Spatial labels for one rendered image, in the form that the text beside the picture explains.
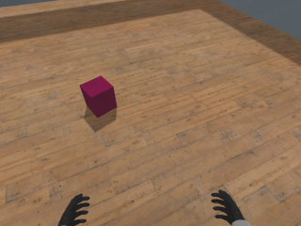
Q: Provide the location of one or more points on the left robot hand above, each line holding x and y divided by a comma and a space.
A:
70, 214

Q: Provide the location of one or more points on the carton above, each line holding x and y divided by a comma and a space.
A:
99, 96

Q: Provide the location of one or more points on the right robot hand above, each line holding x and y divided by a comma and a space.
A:
231, 208

